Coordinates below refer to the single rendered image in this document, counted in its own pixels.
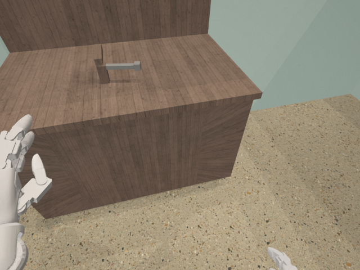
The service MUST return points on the robot right hand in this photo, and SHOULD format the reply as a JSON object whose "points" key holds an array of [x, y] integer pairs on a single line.
{"points": [[281, 259]]}

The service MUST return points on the counter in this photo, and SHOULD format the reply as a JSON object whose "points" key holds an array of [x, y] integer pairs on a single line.
{"points": [[107, 136]]}

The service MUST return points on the tap lever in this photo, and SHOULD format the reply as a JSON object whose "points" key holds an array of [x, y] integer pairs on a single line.
{"points": [[136, 66]]}

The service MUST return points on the robot left hand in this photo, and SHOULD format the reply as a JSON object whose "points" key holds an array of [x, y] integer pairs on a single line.
{"points": [[13, 147]]}

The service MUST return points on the robot left forearm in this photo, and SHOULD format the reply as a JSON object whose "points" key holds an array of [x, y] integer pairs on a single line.
{"points": [[13, 251]]}

